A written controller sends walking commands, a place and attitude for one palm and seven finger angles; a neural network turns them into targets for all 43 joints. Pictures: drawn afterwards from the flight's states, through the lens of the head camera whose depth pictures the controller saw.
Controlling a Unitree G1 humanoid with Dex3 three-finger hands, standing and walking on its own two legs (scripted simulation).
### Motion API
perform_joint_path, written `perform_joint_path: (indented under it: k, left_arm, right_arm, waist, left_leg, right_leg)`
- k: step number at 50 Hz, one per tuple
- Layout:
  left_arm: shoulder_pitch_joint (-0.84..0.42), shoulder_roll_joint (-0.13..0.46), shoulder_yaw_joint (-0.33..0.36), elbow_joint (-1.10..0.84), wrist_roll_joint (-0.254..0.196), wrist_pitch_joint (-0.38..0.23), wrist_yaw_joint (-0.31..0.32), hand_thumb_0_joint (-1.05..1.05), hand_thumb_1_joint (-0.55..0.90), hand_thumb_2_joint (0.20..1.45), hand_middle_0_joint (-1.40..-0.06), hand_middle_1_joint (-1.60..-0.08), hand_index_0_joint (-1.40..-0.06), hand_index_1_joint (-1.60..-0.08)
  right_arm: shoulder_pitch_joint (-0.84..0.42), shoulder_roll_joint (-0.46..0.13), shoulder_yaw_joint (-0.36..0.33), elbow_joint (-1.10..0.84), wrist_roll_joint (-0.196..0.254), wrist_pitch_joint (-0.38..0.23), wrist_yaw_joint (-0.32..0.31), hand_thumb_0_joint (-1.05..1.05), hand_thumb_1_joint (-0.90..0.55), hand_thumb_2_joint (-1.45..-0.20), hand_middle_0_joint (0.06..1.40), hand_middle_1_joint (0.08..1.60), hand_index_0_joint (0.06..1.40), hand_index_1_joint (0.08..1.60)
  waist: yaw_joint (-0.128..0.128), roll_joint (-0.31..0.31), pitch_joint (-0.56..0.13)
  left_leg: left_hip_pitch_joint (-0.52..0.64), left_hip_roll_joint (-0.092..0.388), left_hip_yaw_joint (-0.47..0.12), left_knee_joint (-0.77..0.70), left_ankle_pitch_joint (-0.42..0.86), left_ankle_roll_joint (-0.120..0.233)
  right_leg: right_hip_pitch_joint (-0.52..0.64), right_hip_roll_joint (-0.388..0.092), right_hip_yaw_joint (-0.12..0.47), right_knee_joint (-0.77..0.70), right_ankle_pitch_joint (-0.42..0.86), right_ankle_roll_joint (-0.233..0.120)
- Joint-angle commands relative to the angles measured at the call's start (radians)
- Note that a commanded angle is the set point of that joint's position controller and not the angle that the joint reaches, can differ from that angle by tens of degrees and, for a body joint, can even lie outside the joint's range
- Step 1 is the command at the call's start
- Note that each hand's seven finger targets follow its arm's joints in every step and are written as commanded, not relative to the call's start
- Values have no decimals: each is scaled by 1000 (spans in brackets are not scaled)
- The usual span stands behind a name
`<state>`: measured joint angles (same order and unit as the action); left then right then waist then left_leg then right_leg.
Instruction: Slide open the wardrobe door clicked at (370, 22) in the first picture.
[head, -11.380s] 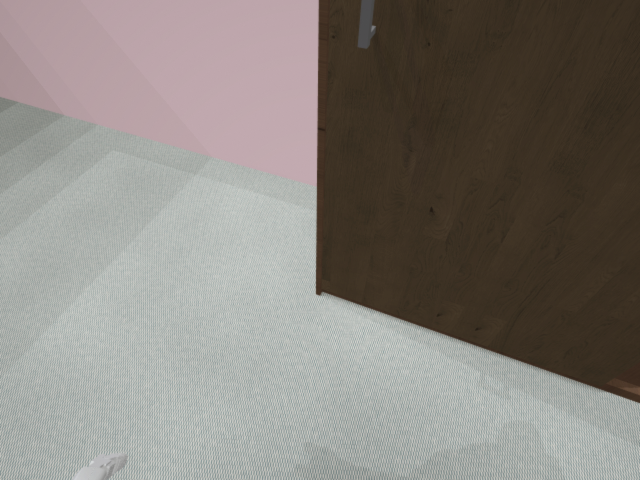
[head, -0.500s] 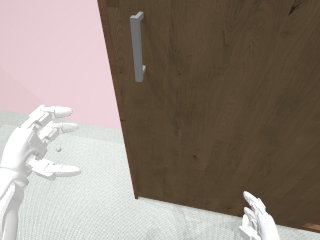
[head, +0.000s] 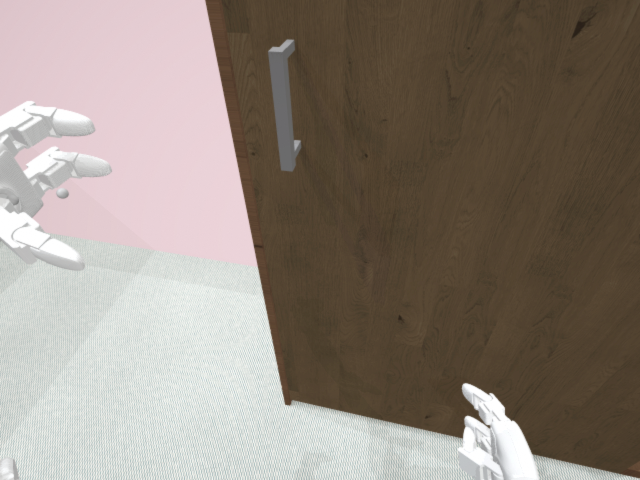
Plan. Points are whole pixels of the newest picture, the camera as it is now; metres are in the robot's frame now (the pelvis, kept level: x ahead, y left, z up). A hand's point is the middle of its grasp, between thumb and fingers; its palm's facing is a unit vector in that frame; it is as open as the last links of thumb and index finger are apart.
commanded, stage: raise the hand with hooked fingers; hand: left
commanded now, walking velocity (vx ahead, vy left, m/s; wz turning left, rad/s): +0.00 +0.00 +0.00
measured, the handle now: (288, 108) +0.50 +0.11 +0.26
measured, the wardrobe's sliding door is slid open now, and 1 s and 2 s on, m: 0.00 0.00 0.00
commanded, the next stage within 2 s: move the hooked fingers beside the handle in 0.48 s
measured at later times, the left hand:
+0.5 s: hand (87, 191) +0.28 +0.26 +0.27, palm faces +0.03 -0.98 -0.17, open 13.9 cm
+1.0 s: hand (130, 172) +0.32 +0.25 +0.26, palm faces -0.01 -0.99 -0.13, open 13.9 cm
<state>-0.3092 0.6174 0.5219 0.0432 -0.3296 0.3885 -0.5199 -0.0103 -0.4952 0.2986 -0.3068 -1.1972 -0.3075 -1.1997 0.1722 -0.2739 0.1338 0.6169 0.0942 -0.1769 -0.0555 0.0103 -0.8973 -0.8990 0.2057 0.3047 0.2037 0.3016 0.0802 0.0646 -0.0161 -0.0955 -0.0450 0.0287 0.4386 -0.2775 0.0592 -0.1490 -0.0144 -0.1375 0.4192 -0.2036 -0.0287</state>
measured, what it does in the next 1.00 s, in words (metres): stands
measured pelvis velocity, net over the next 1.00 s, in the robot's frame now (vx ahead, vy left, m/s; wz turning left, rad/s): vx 0.00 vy -0.02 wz -0.01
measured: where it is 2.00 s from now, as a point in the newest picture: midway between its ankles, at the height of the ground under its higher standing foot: outside the picture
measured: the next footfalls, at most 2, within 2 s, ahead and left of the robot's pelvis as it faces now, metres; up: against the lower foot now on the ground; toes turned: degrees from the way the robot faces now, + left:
none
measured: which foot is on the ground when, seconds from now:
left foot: down 0.00-1.00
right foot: down 0.00-1.00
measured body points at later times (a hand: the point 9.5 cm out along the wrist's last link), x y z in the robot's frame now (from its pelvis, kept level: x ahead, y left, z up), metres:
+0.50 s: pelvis +0.00 -0.01 +0.00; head -0.03 -0.04 +0.45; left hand +0.27 +0.32 +0.28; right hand +0.21 -0.23 -0.06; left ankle -0.02 +0.08 -0.74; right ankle +0.02 -0.10 -0.74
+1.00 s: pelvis +0.00 -0.02 +0.00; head -0.02 -0.04 +0.45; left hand +0.32 +0.30 +0.27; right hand +0.20 -0.24 -0.07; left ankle -0.02 +0.08 -0.74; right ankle +0.02 -0.10 -0.74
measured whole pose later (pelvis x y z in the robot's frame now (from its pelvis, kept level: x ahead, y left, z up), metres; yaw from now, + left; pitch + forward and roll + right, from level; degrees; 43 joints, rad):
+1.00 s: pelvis +0.00 -0.02 +0.00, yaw +0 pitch -3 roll +0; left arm -0.46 0.59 0.44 0.22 -0.29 0.39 -0.48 -0.01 -0.50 0.30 -0.31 -1.20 -0.31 -1.20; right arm 0.17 -0.30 0.10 0.61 0.11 -0.16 -0.06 0.01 -0.90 -0.90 0.20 0.30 0.20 0.30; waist 0.05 0.07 -0.03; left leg -0.13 -0.03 0.03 0.47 -0.29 0.04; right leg -0.19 0.00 -0.14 0.46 -0.22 -0.05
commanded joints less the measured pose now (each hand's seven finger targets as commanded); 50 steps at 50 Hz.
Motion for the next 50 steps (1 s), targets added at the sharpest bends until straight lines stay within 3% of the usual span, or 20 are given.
perform_joint_path:
  k: [1, 4, 6, 8, 11, 14, 16, 19, 21, 22, 28, 30, 32, 34, 36, 37, 41, 45, 47, 50]
  left_arm:
    - [-318, 280, 73, -92, -16, -30, -18, 0, -500, 300, -300, -1200, -300, -1200]
    - [-299, 268, 59, -103, -18, -19, -33, 0, -500, 300, -300, -1200, -300, -1200]
    - [-262, 295, 91, -112, -33, -15, -37, 0, -500, 300, -300, -1200, -300, -1200]
    - [-318, 334, 129, -175, -38, -25, -30, 0, -500, 300, -300, -1200, -300, -1200]
    - [-318, 361, 158, -229, -37, -46, 1, 0, -500, 300, -300, -1200, -300, -1200]
    - [-354, 326, 131, -231, -27, -53, 19, 0, -500, 300, -300, -1200, -300, -1200]
    - [-325, 321, 121, -201, -22, -44, 24, 0, -500, 300, -300, -1200, -300, -1200]
    - [-352, 295, 89, -177, -14, -26, 19, 0, -500, 300, -300, -1200, -300, -1200]
    - [-305, 303, 102, -156, -21, -21, 13, 0, -500, 300, -300, -1200, -300, -1200]
    - [-327, 302, 95, -168, -19, -21, 5, 0, -500, 300, -300, -1200, -300, -1200]
    - [-339, 316, 109, -169, -26, -28, 1, 0, -500, 300, -300, -1200, -300, -1200]
    - [-362, 283, 76, -172, -24, -34, 2, 0, -500, 300, -300, -1200, -300, -1200]
    - [-376, 310, 95, -148, -26, -37, 8, 0, -500, 300, -300, -1200, -300, -1200]
    - [-415, 282, 60, -132, -15, -32, 16, 0, -500, 300, -300, -1200, -300, -1200]
    - [-406, 301, 71, -87, -9, -34, 25, 0, -500, 300, -300, -1200, -300, -1200]
    - [-432, 296, 63, -109, -4, -36, 23, 0, -500, 300, -300, -1200, -300, -1200]
    - [-465, 303, 47, -33, 10, -46, 28, 0, -500, 300, -300, -1200, -300, -1200]
    - [-539, 273, 13, -41, 21, -64, 35, 0, -500, 300, -300, -1200, -300, -1200]
    - [-546, 280, 15, -8, 21, -65, 38, 0, -500, 300, -300, -1200, -300, -1200]
    - [-573, 263, 0, 1, 28, -70, 52, 0, -500, 300, -300, -1200, -300, -1200]
  right_arm:
    - [-176, -128, -67, -179, 11, -58, -5, 0, -900, -900, 200, 300, 200, 300]
    - [-176, -137, -74, -187, 16, -50, -1, 0, -900, -900, 200, 300, 200, 300]
    - [-183, -138, -74, -195, 14, -46, 5, 0, -900, -900, 200, 300, 200, 300]
    - [-192, -137, -75, -203, 12, -47, 3, 0, -900, -900, 200, 300, 200, 300]
    - [-196, -128, -74, -204, 7, -52, 2, 0, -900, -900, 200, 300, 200, 300]
    - [-186, -125, -73, -194, 11, -59, -7, 0, -900, -900, 200, 300, 200, 300]
    - [-180, -126, -73, -188, 10, -57, -8, 0, -900, -900, 200, 300, 200, 300]
    - [-182, -128, -72, -183, 15, -59, -13, 0, -900, -900, 200, 300, 200, 300]
    - [-181, -131, -73, -185, 12, -58, -10, 0, -900, -900, 200, 300, 200, 300]
    - [-183, -132, -72, -184, 16, -55, -10, 0, -900, -900, 200, 300, 200, 300]
    - [-193, -127, -70, -191, 17, -53, -8, 0, -900, -900, 200, 300, 200, 300]
    - [-194, -123, -68, -187, 19, -57, -10, 0, -900, -900, 200, 300, 200, 300]
    - [-190, -129, -72, -177, 17, -57, -10, 0, -900, -900, 200, 300, 200, 300]
    - [-188, -127, -70, -178, 18, -57, -12, 0, -900, -900, 200, 300, 200, 300]
    - [-179, -129, -74, -170, 17, -54, -11, 0, -900, -900, 200, 300, 200, 300]
    - [-186, -131, -74, -174, 17, -54, -11, 0, -900, -900, 200, 300, 200, 300]
    - [-174, -129, -77, -167, 19, -45, -12, 0, -900, -900, 200, 300, 200, 300]
    - [-171, -124, -76, -180, 20, -49, -16, 0, -900, -900, 200, 300, 200, 300]
    - [-163, -129, -77, -173, 19, -42, -14, 0, -900, -900, 200, 300, 200, 300]
    - [-160, -129, -79, -177, 19, -43, -14, 0, -900, -900, 200, 300, 200, 300]
  waist:
    - [-11, 18, -158]
    - [-19, -3, -164]
    - [-4, -12, -178]
    - [-7, -6, -214]
    - [5, 49, -211]
    - [-14, 80, -201]
    - [-7, 55, -170]
    - [-25, 69, -161]
    - [-12, 20, -167]
    - [-21, 12, -180]
    - [-20, 9, -196]
    - [-29, 35, -181]
    - [-27, 19, -177]
    - [-33, 28, -179]
    - [-26, -6, -163]
    - [-30, 24, -192]
    - [-34, -3, -177]
    - [-40, 58, -219]
    - [-41, 2, -215]
    - [-41, 18, -222]
  left_leg:
    - [-8, 48, -120, -59, 257, -42]
    - [-8, 49, -121, -59, 242, -40]
    - [-21, 47, -114, -43, 247, -35]
    - [-21, 44, -113, -40, 248, -30]
    - [-15, 46, -107, -34, 257, -30]
    - [3, 46, -103, -46, 243, -32]
    - [-8, 49, -103, -47, 239, -29]
    - [-6, 47, -102, -51, 208, -28]
    - [-20, 46, -105, -41, 230, -25]
    - [-16, 46, -100, -39, 227, -22]
    - [-26, 42, -99, -30, 204, -20]
    - [-11, 42, -99, -32, 202, -22]
    - [-29, 44, -98, -23, 189, -20]
    - [-26, 42, -102, -28, 194, -22]
    - [-40, 45, -102, -27, 198, -21]
    - [-34, 41, -100, -24, 208, -20]
    - [-53, 45, -100, -19, 194, -20]
    - [-19, 38, -100, -31, 200, -23]
    - [-38, 43, -99, -30, 207, -21]
    - [-28, 40, -100, -37, 211, -22]
  right_leg:
    - [33, -12, 90, -33, 154, -20]
    - [13, -13, 84, -18, 148, -15]
    - [38, -19, 102, -20, 161, -14]
    - [56, -19, 105, -14, 166, -11]
    - [62, -21, 115, -21, 160, -15]
    - [37, -17, 100, -18, 152, -12]
    - [34, -17, 104, -27, 145, -12]
    - [10, -18, 102, -25, 124, -8]
    - [38, -21, 110, -26, 149, -7]
    - [40, -21, 113, -22, 156, -1]
    - [43, -24, 121, -26, 132, 3]
    - [20, -22, 113, -23, 133, 2]
    - [28, -29, 137, -34, 121, 5]
    - [19, -28, 124, -26, 123, 1]
    - [28, -29, 127, -33, 118, 2]
    - [40, -33, 135, -25, 137, 1]
    - [37, -37, 143, -31, 119, 2]
    - [29, -31, 122, -16, 135, -6]
    - [43, -32, 130, -20, 148, -4]
    - [33, -29, 114, -11, 152, -6]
